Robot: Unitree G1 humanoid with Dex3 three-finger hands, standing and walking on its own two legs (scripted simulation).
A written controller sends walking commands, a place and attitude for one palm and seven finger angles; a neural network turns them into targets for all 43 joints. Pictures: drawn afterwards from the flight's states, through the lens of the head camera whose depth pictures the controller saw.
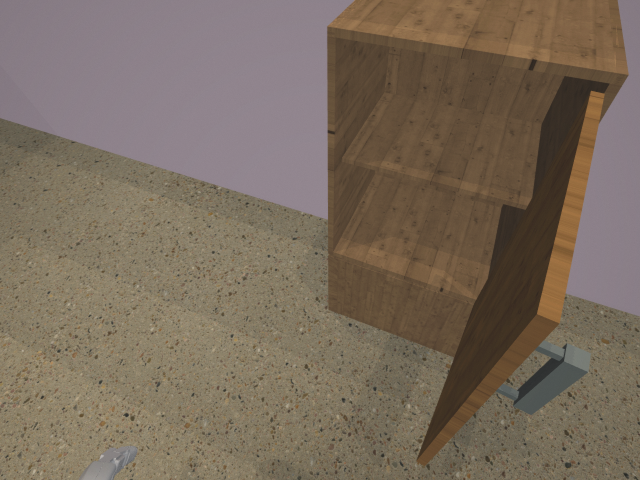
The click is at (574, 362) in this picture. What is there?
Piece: cupboard door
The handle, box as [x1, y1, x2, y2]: [496, 340, 590, 414]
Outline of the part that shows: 590,353 567,343 561,348 544,340 535,350 546,354 551,358 517,390 502,384 496,391 513,399 514,406 531,414 588,371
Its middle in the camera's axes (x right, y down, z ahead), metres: +0.25 +0.16 +0.46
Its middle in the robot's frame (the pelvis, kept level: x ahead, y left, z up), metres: +0.25 -0.23 +0.01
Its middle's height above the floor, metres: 0.78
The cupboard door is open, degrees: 84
